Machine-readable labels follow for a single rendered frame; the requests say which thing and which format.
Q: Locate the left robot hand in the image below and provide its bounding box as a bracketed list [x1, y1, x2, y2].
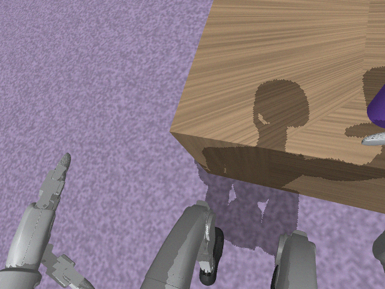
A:
[5, 153, 95, 289]

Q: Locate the left robot arm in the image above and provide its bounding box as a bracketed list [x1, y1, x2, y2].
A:
[0, 268, 42, 289]

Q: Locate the right robot arm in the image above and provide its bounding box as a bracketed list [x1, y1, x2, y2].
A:
[372, 230, 385, 273]

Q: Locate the left robot foot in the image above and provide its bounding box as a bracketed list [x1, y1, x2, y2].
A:
[199, 227, 224, 286]

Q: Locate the can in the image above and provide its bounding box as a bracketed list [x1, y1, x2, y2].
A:
[367, 84, 385, 128]

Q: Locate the right robot hand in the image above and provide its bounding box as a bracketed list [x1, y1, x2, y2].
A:
[362, 132, 385, 146]

